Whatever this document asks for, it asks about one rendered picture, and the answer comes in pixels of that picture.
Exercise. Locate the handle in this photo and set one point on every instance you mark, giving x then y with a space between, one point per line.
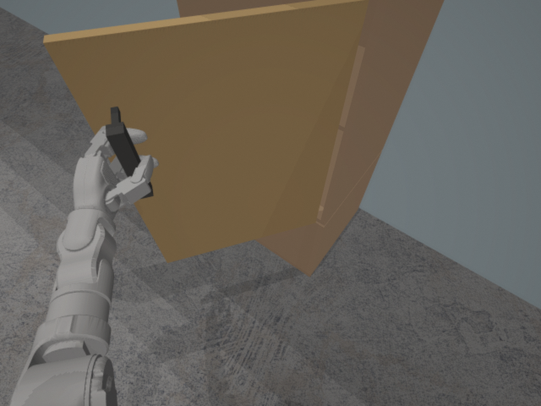
123 146

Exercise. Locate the cupboard door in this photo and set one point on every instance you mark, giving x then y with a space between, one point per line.
241 110

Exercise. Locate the robot left upper arm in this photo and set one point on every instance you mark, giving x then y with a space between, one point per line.
81 381

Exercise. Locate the robot left forearm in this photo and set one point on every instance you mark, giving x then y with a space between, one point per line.
77 319

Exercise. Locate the robot left hand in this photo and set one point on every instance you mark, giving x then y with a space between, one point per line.
94 179

